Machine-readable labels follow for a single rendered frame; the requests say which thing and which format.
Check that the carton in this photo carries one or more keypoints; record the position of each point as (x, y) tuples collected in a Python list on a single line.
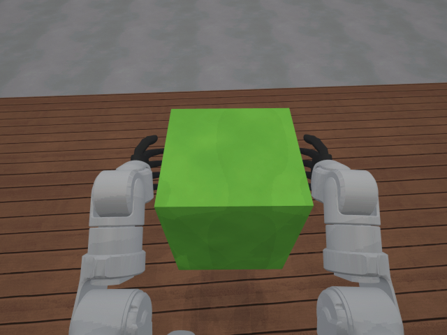
[(232, 191)]

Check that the left robot forearm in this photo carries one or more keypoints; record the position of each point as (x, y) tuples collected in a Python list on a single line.
[(115, 253)]

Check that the robot right upper arm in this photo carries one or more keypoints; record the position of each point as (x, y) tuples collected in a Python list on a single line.
[(345, 310)]

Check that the right robot forearm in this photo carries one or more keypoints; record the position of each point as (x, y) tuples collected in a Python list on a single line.
[(353, 238)]

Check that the robot left upper arm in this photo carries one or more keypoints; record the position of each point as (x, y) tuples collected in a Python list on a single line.
[(113, 312)]

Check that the robot right hand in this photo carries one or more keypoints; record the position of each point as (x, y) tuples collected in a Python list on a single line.
[(320, 155)]

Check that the robot left hand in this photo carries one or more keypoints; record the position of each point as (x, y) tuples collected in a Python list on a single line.
[(141, 155)]

